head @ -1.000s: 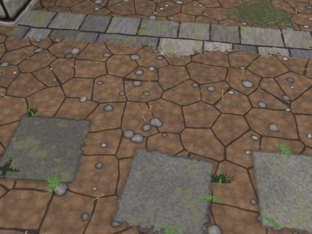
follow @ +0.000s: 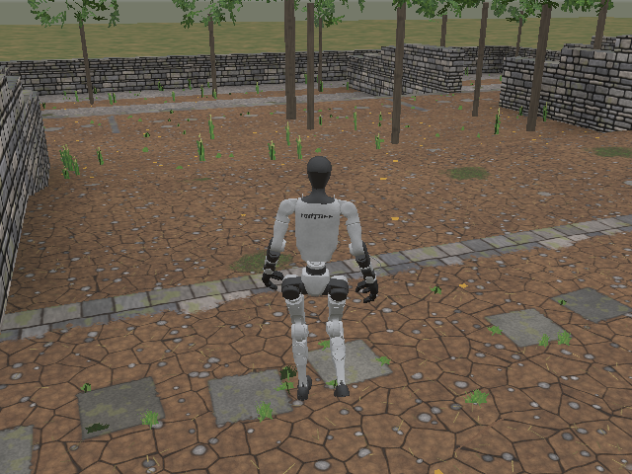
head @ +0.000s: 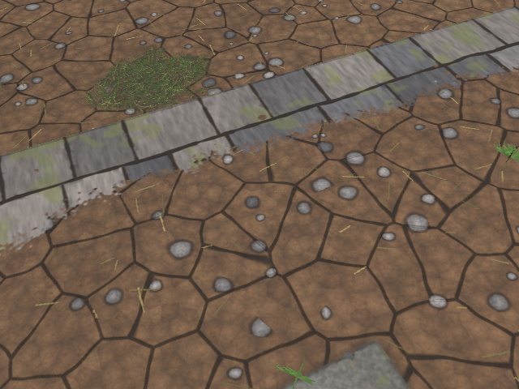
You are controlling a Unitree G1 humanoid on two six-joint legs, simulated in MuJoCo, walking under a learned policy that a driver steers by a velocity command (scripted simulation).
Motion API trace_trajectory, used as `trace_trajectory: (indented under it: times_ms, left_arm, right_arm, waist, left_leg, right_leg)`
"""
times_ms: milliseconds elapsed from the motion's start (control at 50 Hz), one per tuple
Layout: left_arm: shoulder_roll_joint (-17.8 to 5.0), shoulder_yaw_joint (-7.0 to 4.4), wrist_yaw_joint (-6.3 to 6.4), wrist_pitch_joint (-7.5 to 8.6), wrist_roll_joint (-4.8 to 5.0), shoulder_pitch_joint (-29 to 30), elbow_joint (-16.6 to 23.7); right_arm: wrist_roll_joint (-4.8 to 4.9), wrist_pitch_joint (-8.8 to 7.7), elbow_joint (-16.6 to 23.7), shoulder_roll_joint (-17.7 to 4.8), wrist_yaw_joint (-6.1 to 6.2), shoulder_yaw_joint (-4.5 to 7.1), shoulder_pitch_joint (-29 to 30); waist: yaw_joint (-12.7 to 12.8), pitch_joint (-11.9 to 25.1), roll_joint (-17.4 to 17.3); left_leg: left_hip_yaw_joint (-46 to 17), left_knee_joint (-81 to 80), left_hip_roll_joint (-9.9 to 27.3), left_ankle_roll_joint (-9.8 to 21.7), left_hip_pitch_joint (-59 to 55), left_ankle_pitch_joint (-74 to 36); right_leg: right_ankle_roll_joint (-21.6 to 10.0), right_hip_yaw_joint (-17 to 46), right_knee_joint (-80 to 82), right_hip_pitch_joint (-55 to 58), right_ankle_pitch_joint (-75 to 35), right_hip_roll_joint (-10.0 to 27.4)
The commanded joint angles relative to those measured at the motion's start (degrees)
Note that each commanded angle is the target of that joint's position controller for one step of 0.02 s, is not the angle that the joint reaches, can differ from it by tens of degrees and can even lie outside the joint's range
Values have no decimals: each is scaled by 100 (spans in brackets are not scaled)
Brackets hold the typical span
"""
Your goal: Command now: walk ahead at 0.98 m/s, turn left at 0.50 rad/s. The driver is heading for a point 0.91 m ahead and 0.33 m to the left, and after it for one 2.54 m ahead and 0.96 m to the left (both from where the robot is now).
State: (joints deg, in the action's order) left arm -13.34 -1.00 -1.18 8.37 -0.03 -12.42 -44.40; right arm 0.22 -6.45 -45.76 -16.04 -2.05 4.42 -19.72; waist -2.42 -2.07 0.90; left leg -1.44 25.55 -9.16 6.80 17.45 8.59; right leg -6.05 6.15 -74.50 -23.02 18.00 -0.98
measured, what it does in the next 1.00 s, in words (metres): walks ahead, turning left: right foot, then left foot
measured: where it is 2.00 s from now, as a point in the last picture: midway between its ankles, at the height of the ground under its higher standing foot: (45, 122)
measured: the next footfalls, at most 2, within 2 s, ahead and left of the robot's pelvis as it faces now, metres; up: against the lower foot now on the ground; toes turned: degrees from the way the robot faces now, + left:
right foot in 0.28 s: +0.47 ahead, -0.15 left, +0.00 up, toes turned +20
left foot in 0.74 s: +0.73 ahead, +0.26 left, +0.00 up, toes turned +43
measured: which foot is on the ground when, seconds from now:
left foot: down 0.00-0.28, up 0.30-0.72, down 0.74-1.00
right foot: up 0.00-0.26, down 0.28-0.70, up 0.72-1.00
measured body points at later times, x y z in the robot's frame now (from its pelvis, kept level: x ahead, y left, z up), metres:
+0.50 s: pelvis +0.43 -0.01 +0.00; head +0.43 +0.00 +0.45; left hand +0.32 +0.27 -0.11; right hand +0.72 -0.19 -0.06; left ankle +0.43 +0.11 -0.62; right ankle +0.43 -0.17 -0.73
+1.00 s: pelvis +0.78 +0.24 +0.01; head +0.78 +0.27 +0.46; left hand +0.74 +0.58 -0.05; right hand +1.00 +0.09 -0.10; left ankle +0.71 +0.23 -0.73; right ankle +1.07 +0.25 -0.65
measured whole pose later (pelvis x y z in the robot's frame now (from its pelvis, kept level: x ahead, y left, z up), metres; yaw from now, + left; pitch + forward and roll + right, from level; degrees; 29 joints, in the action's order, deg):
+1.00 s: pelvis +0.78 +0.24 +0.01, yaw +53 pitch +0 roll +0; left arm -16.1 -0.8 0.0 7.8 -1.4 -3.5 -33.9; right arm 0.9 -3.9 -42.2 -14.1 -0.5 2.4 -24.9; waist -3.6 -2.5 2.2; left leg -6.8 23.7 -9.4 8.1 5.6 16.4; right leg 2.1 6.9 -49.8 -42.0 -1.4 7.6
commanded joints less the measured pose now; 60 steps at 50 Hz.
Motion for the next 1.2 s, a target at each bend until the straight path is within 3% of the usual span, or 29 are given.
trace_trajectory:
  times_ms: [20,120,200,240,260,280,300,320,340,380,400,440,520,600,660,700,720,740,760,780,800,820,860,940,1000,1100,1160,1180,1200]
  left_arm:
    - [-403,-58,43,181,-82,87,663]
    - [-188,93,60,198,-144,1497,1296]
    - [-629,-148,143,138,127,1742,1509]
    - [-914,-339,195,173,188,1306,1468]
    - [-1098,-453,225,188,200,489,1369]
    - [-1424,-556,306,134,177,-1020,1184]
    - [-1880,-616,211,65,-6,-1575,957]
    - [-1420,-565,157,23,20,-1382,956]
    - [-959,-481,186,-32,63,-1118,943]
    - [-737,-405,164,-133,-71,-749,736]
    - [-616,-363,152,-128,-144,-541,636]
    - [-353,-322,75,-103,-20,-307,461]
    - [-766,-411,114,-52,2,71,305]
    - [-1220,-466,175,-50,-1,-394,103]
    - [-1733,-532,211,-168,-54,-697,53]
    - [-2001,-592,261,-316,-55,-557,151]
    - [-1942,-572,262,-310,-16,-220,334]
    - [-1150,-349,227,-192,-105,-365,395]
    - [-550,-94,142,94,22,-1103,908]
    - [-1241,-176,96,319,142,-254,1089]
    - [-1253,-183,117,363,294,241,1253]
    - [-1124,-149,170,346,188,250,1176]
    - [-1060,-200,173,132,36,-186,1008]
    - [-730,-107,168,-91,-185,417,1189]
    - [-309,59,52,-32,-141,1162,1283]
    - [-706,-84,-91,4,212,1974,1570]
    - [-1097,-302,-174,-49,285,951,1454]
    - [-1309,-416,-162,-131,333,-75,1253]
    - [-1465,-488,-111,-215,284,-1539,893]
  right_arm:
    - [78,-84,389,-248,7,-23,62]
    - [222,-32,412,-541,235,40,-124]
    - [355,37,311,-497,245,55,-639]
    - [308,115,290,-467,243,58,-690]
    - [227,138,362,-474,206,48,-532]
    - [18,159,595,-172,175,-65,-310]
    - [314,87,792,495,158,-300,-1279]
    - [525,122,727,81,252,-292,-1151]
    - [416,166,781,-237,279,-222,-410]
    - [113,213,980,-226,229,-174,503]
    - [177,272,1094,-101,164,-160,468]
    - [301,438,1245,88,90,-192,576]
    - [154,479,1491,-7,-17,-241,908]
    - [117,379,1696,-179,-207,-234,1906]
    - [204,331,1802,-534,-293,-99,2005]
    - [270,395,1568,-1018,-264,158,698]
    - [252,452,1121,-1455,-198,409,-913]
    - [311,522,813,-1620,-65,438,-1324]
    - [123,404,1192,-1972,-82,381,-684]
    - [80,333,1286,-1493,-52,345,-837]
    - [16,230,1222,-1333,-47,296,-735]
    - [23,147,1242,-1212,-82,250,-339]
    - [-43,93,1337,-963,-45,160,315]
    - [82,117,1040,-519,188,-7,360]
    - [84,91,701,-489,237,-44,-73]
    - [62,59,217,-766,167,-15,-611]
    - [-250,178,162,-994,202,4,-267]
    - [-373,246,185,-1102,202,14,-55]
    - [-367,270,387,-1188,248,28,506]
  waist:
    - [450,73,20]
    - [129,-489,-234]
    - [-58,-194,-561]
    - [260,140,-625]
    - [755,685,-621]
    - [1388,1827,-256]
    - [865,2913,2237]
    - [928,2343,2254]
    - [1083,1296,1450]
    - [875,330,23]
    - [579,169,297]
    - [366,-45,430]
    - [93,-410,190]
    - [472,-695,-273]
    - [260,-328,258]
    - [-601,456,767]
    - [-1394,1105,617]
    - [-1140,985,-661]
    - [-58,2021,-2172]
    - [-632,2302,-1197]
    - [-440,1308,-519]
    - [-38,755,464]
    - [551,296,314]
    - [451,-337,2]
    - [-147,-295,-332]
    - [-543,-631,-457]
    - [204,246,-751]
    - [756,809,-991]
    - [1553,1357,-648]
  left_leg:
    - [-2890,-1628,1431,1203,-872,945]
    - [-1968,-1736,924,821,1342,284]
    - [-2475,-1158,1080,469,474,683]
    - [-2506,-132,1086,253,-243,-604]
    - [-2273,1017,920,55,-168,-1358]
    - [-1849,2923,727,-100,716,-935]
    - [-1177,4948,237,-324,2557,2264]
    - [-959,5844,898,-280,3480,1913]
    - [-710,6052,1079,-273,3863,1435]
    - [-497,5633,1461,-235,3395,919]
    - [-563,5477,1652,-229,3152,832]
    - [-515,5281,1885,-231,3106,918]
    - [-398,4426,1962,-389,3126,-261]
    - [393,2588,1616,-205,2548,-1480]
    - [1146,2029,887,91,1551,-939]
    - [1296,2146,464,364,-16,-128]
    - [888,1653,458,693,-2202,-426]
    - [-353,1508,1063,959,-3558,-287]
    - [-4075,234,2244,2202,-4830,1466]
    - [-5038,-913,2421,1934,-4673,2882]
    - [-4793,-1227,2367,1642,-3755,2753]
    - [-4309,-1229,2205,1451,-2582,2174]
    - [-3303,-1233,1656,1364,-955,1275]
    - [-1558,-1373,1049,1123,527,-203]
    - [-842,-1427,844,733,922,-63]
    - [-877,-1449,1744,573,-1574,-1015]
    - [-427,-172,1947,284,-2775,-5417]
    - [-305,936,1960,240,-2789,-6615]
    - [-9,2791,1785,58,-1676,-6554]
  right_leg:
    - [206,233,773,-1514,-66,484]
    - [701,-334,3468,183,-2106,195]
    - [883,-13,4479,919,-2390,-11]
    - [714,-66,4689,1288,-1548,-81]
    - [506,-1,4600,2175,-1375,168]
    - [121,841,4278,3983,-312,1137]
    - [-880,4255,5264,5742,1913,2712]
    - [-811,5078,5732,5322,3358,2730]
    - [-567,3981,5791,4577,2665,2421]
    - [-313,2133,5870,2976,276,1895]
    - [-303,1630,5964,2461,-152,1798]
    - [-214,786,6167,1964,-732,1657]
    - [-137,-529,6541,1411,-1748,1523]
    - [173,-1529,6719,1738,-2367,1302]
    - [345,-1883,5849,2491,-6314,1377]
    - [280,-1876,3896,2474,-8474,1575]
    - [327,-1773,2036,1344,-7997,1435]
    - [541,-1595,-456,-467,-1293,492]
    - [595,-420,-2160,-2456,1582,-329]
    - [344,397,-1768,-2837,784,-11]
    - [272,279,-1287,-2961,433,128]
    - [309,285,-740,-2537,139,361]
    - [544,376,-56,-1630,-79,624]
    - [927,-316,1728,-1129,-1173,756]
    - [836,-754,3397,-89,-3486,540]
    - [349,-715,4641,-1326,-2991,452]
    - [-61,-1124,4203,-698,-1727,-140]
    - [-210,-1170,3967,196,-1443,-267]
    - [-327,-917,3966,1987,-1628,-99]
